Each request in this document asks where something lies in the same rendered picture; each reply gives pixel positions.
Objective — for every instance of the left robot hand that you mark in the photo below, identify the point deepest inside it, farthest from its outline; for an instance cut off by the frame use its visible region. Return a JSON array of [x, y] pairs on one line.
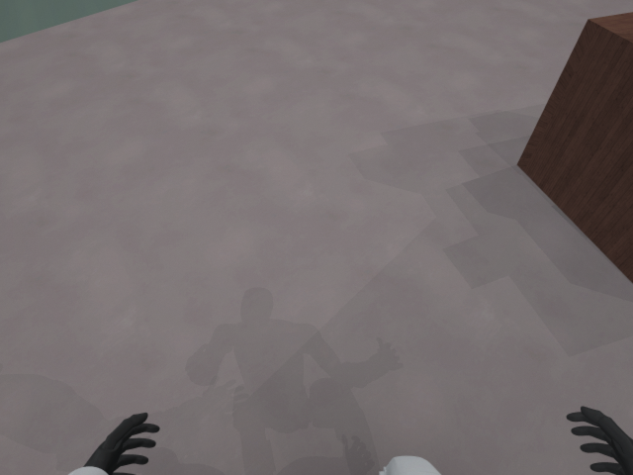
[[108, 456]]

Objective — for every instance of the right robot hand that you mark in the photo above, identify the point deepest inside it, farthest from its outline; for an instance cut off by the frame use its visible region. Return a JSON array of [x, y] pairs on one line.
[[619, 447]]

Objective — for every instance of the pedestal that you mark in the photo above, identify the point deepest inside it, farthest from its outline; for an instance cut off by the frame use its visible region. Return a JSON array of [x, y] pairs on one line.
[[580, 153]]

